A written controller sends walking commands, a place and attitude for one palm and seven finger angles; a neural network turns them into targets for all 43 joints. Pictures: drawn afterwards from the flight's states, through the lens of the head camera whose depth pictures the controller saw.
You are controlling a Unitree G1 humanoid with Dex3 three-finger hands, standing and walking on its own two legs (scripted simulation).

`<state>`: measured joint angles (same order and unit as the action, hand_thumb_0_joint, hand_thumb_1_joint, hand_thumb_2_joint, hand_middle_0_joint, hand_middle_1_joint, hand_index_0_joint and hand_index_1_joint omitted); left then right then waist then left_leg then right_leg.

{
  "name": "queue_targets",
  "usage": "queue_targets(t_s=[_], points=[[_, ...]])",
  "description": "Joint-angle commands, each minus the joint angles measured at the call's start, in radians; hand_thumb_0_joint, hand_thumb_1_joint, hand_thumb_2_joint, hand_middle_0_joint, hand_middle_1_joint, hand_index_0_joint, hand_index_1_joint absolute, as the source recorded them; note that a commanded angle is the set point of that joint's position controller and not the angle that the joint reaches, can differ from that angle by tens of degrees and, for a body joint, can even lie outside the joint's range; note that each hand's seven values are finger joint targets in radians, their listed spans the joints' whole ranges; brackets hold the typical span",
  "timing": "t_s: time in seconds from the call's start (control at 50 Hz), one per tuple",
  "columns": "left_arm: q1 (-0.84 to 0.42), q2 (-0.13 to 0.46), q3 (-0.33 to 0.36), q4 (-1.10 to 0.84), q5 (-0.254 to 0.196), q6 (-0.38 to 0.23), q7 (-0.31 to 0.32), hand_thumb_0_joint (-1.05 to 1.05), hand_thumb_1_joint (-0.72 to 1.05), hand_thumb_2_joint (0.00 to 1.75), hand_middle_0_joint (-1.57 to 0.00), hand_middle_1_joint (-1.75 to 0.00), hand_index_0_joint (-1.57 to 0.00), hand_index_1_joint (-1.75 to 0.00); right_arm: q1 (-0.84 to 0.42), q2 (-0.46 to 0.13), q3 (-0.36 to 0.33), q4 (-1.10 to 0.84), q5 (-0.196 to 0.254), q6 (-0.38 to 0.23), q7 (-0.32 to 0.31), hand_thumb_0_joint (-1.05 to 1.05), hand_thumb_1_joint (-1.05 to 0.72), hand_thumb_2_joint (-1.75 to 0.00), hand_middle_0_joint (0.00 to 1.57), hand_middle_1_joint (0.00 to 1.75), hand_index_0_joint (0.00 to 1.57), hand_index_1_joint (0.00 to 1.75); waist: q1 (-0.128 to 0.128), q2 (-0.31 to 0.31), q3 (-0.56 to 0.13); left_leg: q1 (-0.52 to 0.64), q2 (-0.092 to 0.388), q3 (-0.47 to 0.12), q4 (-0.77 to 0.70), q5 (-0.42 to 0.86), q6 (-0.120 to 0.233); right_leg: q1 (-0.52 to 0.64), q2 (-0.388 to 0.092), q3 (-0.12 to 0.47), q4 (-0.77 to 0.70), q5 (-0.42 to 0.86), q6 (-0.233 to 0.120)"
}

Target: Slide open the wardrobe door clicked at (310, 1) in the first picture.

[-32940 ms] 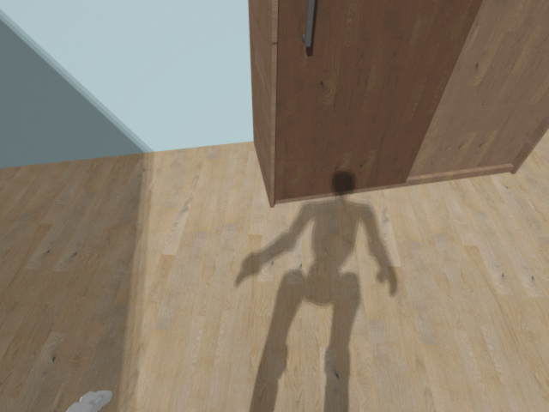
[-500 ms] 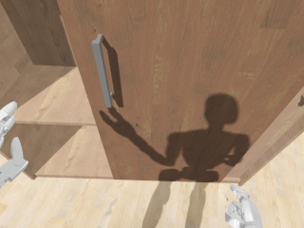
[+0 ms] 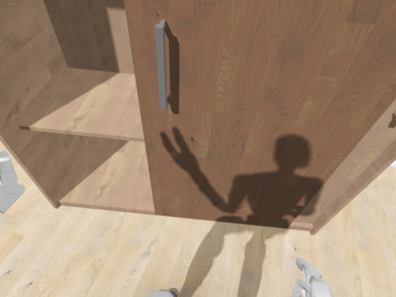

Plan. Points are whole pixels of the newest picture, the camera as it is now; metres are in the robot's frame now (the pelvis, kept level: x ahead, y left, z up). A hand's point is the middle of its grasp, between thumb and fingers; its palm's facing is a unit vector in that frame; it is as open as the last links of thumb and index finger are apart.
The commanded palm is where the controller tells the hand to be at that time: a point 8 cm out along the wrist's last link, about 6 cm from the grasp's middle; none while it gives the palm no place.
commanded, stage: step back with the hand held close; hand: left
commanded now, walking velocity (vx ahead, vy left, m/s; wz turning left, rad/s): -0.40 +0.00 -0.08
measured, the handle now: (163, 69) +0.59 +0.13 +0.16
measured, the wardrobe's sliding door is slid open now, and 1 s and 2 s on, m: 0.53 0.53 0.53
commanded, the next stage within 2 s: stop stepping back and stand still in 0.08 s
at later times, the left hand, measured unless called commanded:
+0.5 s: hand (7, 250) +0.14 +0.25 +0.17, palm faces +0.29 -0.83 -0.47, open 7.4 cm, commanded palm +0.08 +0.29 +0.19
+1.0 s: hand out of the picture +0.15 +0.26 +0.17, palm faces +0.33 -0.80 -0.50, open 7.4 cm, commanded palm none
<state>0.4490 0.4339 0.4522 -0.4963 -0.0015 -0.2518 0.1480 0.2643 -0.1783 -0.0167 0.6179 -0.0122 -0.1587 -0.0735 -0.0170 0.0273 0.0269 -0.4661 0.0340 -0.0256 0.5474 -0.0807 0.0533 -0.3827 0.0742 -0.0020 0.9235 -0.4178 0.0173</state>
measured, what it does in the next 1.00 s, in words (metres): steps on the spot: right foot, then left foot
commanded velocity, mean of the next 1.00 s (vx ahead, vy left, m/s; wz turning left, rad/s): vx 0.05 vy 0.00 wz -0.01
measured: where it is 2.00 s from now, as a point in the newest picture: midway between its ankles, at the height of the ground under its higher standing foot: outside the picture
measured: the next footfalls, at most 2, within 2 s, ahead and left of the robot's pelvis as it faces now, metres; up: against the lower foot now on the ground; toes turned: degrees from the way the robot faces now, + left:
right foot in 0.10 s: -0.08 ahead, -0.08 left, +0.00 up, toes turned -8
left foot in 0.32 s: -0.02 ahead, +0.11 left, +0.00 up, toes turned -2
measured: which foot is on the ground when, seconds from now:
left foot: down 0.00-0.10, up 0.12-0.30, down 0.32-0.60, up 0.62-0.82, down 0.84-1.00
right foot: up 0.00-0.08, down 0.10-1.00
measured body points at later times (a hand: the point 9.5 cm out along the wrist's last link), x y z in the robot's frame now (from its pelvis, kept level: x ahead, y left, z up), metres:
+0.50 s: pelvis -0.09 +0.01 +0.01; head -0.08 +0.04 +0.46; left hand +0.12 +0.29 +0.20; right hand +0.06 -0.25 -0.04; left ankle -0.06 +0.11 -0.73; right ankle -0.11 -0.09 -0.71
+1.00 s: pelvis -0.09 +0.02 +0.00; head -0.08 +0.02 +0.45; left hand +0.12 +0.30 +0.20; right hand +0.04 -0.24 -0.08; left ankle -0.07 +0.15 -0.73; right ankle -0.12 -0.08 -0.73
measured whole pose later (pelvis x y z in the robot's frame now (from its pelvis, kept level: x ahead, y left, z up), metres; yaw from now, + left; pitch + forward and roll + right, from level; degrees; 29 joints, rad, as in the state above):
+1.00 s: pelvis -0.09 +0.02 +0.00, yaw -5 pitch +0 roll +0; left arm 0.49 0.45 0.41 -0.42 -0.01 -0.22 0.14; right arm 0.24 -0.21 -0.01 0.65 -0.01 -0.18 -0.05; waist -0.01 -0.01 -0.01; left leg -0.30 0.05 0.06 0.57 -0.28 -0.01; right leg -0.24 0.01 -0.05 0.57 -0.34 -0.02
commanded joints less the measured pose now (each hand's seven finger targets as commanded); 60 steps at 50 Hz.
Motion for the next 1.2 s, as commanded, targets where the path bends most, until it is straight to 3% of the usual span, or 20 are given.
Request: queue_targets(t_s=[0.0,0.04,0.08,0.1,0.18,0.26,0.32,0.36,0.4,0.52,0.54,0.58,0.6,0.68,0.76,0.88,0.94,0.96,1.12,1.18], points=[[0.103,0.120,0.102,-0.168,-0.040,-0.051,0.016,0.00,0.90,0.90,-0.20,-0.30,-0.20,-0.30,-0.137,-0.151,-0.051,-0.147,0.011,-0.069,0.012,0.00,-0.90,-0.90,0.20,0.30,0.20,0.30,0.042,0.226,-0.111,-0.016,0.167,-0.154,-0.371,-0.517,0.020,0.188,0.012,-0.081,-0.292,-0.117,-0.036],[0.077,0.138,0.095,-0.148,-0.049,-0.045,0.009,0.00,0.90,0.90,-0.20,-0.30,-0.20,-0.30,-0.140,-0.146,-0.052,-0.127,-0.001,-0.059,0.012,0.00,-0.90,-0.90,0.20,0.30,0.20,0.30,0.034,0.136,-0.072,0.059,0.110,-0.075,-0.224,-0.418,-0.044,0.128,-0.067,0.003,-0.626,-0.059,-0.066],[-0.053,0.211,0.086,-0.168,-0.035,-0.056,0.013,0.00,0.90,0.90,-0.20,-0.30,-0.20,-0.30,-0.155,-0.123,-0.042,-0.099,0.002,-0.039,0.012,0.00,-0.90,-0.90,0.20,0.30,0.20,0.30,0.041,-0.275,-0.059,0.145,-0.039,0.043,0.352,-0.288,-0.105,-0.143,-0.442,0.473,-0.829,0.152,-0.176],[-0.130,0.226,0.086,-0.150,-0.030,-0.060,0.024,0.00,0.90,0.90,-0.20,-0.30,-0.20,-0.30,-0.162,-0.129,-0.030,-0.085,-0.012,-0.043,0.006,0.00,-0.90,-0.90,0.20,0.30,0.20,0.30,0.042,-0.253,-0.039,0.003,-0.055,0.035,0.517,-0.375,-0.110,-0.070,-0.455,0.366,-0.746,0.542,-0.190],[-0.108,0.170,0.052,-0.013,-0.010,0.003,0.003,0.00,0.90,0.90,-0.20,-0.30,-0.20,-0.30,-0.164,-0.122,-0.012,-0.113,0.004,-0.044,-0.015,0.00,-0.90,-0.90,0.20,0.30,0.20,0.30,0.040,-0.258,-0.145,0.008,-0.044,0.092,0.350,-0.295,-0.077,0.209,-0.292,0.130,-0.483,1.088,-0.111],[-0.059,0.140,0.043,-0.104,-0.028,0.021,0.009,0.00,0.90,0.90,-0.20,-0.30,-0.20,-0.30,-0.137,-0.133,-0.004,-0.132,0.010,-0.042,-0.022,0.00,-0.90,-0.90,0.20,0.30,0.20,0.30,0.024,-0.049,-0.204,0.240,-0.063,0.117,-0.099,-0.067,-0.034,0.233,-0.236,0.121,-0.409,0.821,-0.078],[0.002,0.154,0.064,-0.276,-0.031,0.006,0.024,0.00,0.90,0.90,-0.20,-0.30,-0.20,-0.30,-0.115,-0.188,-0.036,-0.178,0.019,-0.058,-0.009,0.00,-0.90,-0.90,0.20,0.30,0.20,0.30,0.045,0.144,-0.260,0.437,0.155,-0.096,-0.161,0.379,0.006,0.093,-0.082,0.058,-0.340,0.190,-0.007],[0.092,0.192,0.125,-0.267,-0.032,0.008,0.029,0.00,0.90,0.90,-0.20,-0.30,-0.20,-0.30,-0.122,-0.180,-0.044,-0.201,0.021,-0.057,-0.005,0.00,-0.90,-0.90,0.20,0.30,0.20,0.30,0.046,0.096,-0.253,0.458,0.151,-0.108,-0.146,0.495,0.007,0.066,-0.047,-0.004,-0.308,0.205,-0.017],[0.106,0.217,0.147,-0.328,-0.043,0.005,0.017,0.00,0.90,0.90,-0.20,-0.30,-0.20,-0.30,-0.124,-0.152,-0.024,-0.185,-0.008,-0.054,0.002,0.00,-0.90,-0.90,0.20,0.30,0.20,0.30,0.026,0.277,-0.190,0.420,0.179,-0.182,-0.242,0.483,-0.046,0.013,-0.045,-0.025,-0.204,0.014,-0.004],[0.084,0.150,0.104,-0.124,-0.029,0.021,0.025,0.00,0.90,0.90,-0.20,-0.30,-0.20,-0.30,-0.130,-0.179,-0.034,-0.160,0.000,-0.021,-0.007,0.00,-0.90,-0.90,0.20,0.30,0.20,0.30,0.014,0.135,-0.044,-0.035,0.133,-0.067,-0.290,-0.613,0.012,0.317,-0.044,-0.082,-0.456,-0.011,-0.046],[0.088,0.146,0.097,-0.084,-0.025,0.027,0.022,0.00,0.90,0.90,-0.20,-0.30,-0.20,-0.30,-0.130,-0.180,-0.041,-0.161,-0.001,-0.011,-0.009,0.00,-0.90,-0.90,0.20,0.30,0.20,0.30,0.020,0.045,-0.039,-0.070,0.077,-0.029,-0.154,-0.615,0.000,0.321,-0.084,0.009,-0.529,-0.070,-0.083],[0.018,0.159,0.076,-0.054,-0.029,0.033,0.012,0.00,0.90,0.90,-0.20,-0.30,-0.20,-0.30,-0.123,-0.170,-0.047,-0.155,0.000,0.009,-0.005,0.00,-0.90,-0.90,0.20,0.30,0.20,0.30,0.030,-0.291,-0.003,-0.136,-0.033,0.068,0.363,-0.409,-0.043,0.167,-0.402,0.508,-0.785,-0.368,-0.241],[-0.064,0.148,0.053,-0.076,-0.034,0.020,0.013,0.00,0.90,0.90,-0.20,-0.30,-0.20,-0.30,-0.128,-0.176,-0.044,-0.139,0.000,-0.002,-0.004,0.00,-0.90,-0.90,0.20,0.30,0.20,0.30,0.025,-0.254,0.010,-0.152,-0.015,0.033,0.507,-0.373,-0.050,0.144,-0.431,0.515,-0.792,-0.230,-0.252],[-0.108,0.102,-0.005,-0.045,-0.019,0.011,0.018,0.00,0.90,0.90,-0.20,-0.30,-0.20,-0.30,-0.104,-0.149,-0.019,-0.102,-0.002,-0.017,-0.003,0.00,-0.90,-0.90,0.20,0.30,0.20,0.30,0.008,-0.106,-0.030,0.035,0.025,0.051,0.295,-0.294,-0.043,0.090,-0.332,0.233,-0.659,0.045,-0.183],[-0.140,0.160,0.029,-0.149,-0.013,-0.001,0.032,0.00,0.90,0.90,-0.20,-0.30,-0.20,-0.30,-0.127,-0.147,-0.018,-0.099,-0.013,-0.046,-0.023,0.00,-0.90,-0.90,0.20,0.30,0.20,0.30,0.019,-0.091,-0.028,0.242,-0.018,0.124,0.001,-0.213,-0.026,0.056,-0.281,0.150,-0.606,0.021,-0.135],[0.035,0.205,0.130,-0.235,-0.025,-0.028,0.031,0.00,0.90,0.90,-0.20,-0.30,-0.20,-0.30,-0.125,-0.160,-0.027,-0.138,0.002,-0.058,-0.005,0.00,-0.90,-0.90,0.20,0.30,0.20,0.30,0.039,0.186,-0.124,0.216,0.139,-0.078,-0.137,0.103,0.020,0.181,-0.096,-0.002,-0.366,0.253,-0.011],[0.050,0.156,0.116,-0.137,-0.030,-0.021,0.022,0.00,0.90,0.90,-0.20,-0.30,-0.20,-0.30,-0.116,-0.155,-0.028,-0.135,0.007,-0.058,0.002,0.00,-0.90,-0.90,0.20,0.30,0.20,0.30,0.032,0.108,-0.065,0.129,0.099,-0.014,-0.114,0.030,-0.005,0.225,-0.106,0.023,-0.432,0.316,-0.024],[-0.015,-0.005,-0.325,0.608,0.048,0.166,-0.119,0.00,0.90,0.90,-0.20,-0.30,-0.20,-0.30,-0.150,-0.352,-0.083,0.091,0.007,-0.030,0.079,0.00,-0.90,-0.90,0.20,0.30,0.20,0.30,-0.022,0.031,-0.076,0.122,0.098,0.029,0.066,0.233,-0.032,0.145,-0.225,-0.003,-0.307,0.633,-0.039],[-0.209,0.023,-0.359,0.917,0.031,0.238,-0.144,0.00,0.90,0.90,-0.20,-0.30,-0.20,-0.30,-0.121,-0.294,-0.047,0.091,-0.008,0.110,0.069,0.00,-0.90,-0.90,0.20,0.30,0.20,0.30,0.011,-0.291,-0.154,0.147,0.080,-0.050,0.031,0.167,0.003,0.164,-0.209,0.026,-0.358,0.438,-0.064],[-0.253,0.018,-0.385,1.074,0.027,0.247,-0.136,0.00,0.90,0.90,-0.20,-0.30,-0.20,-0.30,-0.122,-0.254,-0.032,0.145,-0.020,0.139,0.068,0.00,-0.90,-0.90,0.20,0.30,0.20,0.30,-0.003,-0.159,-0.110,0.199,0.041,-0.013,0.010,0.089,-0.018,0.121,-0.233,0.062,-0.408,0.389,-0.080]])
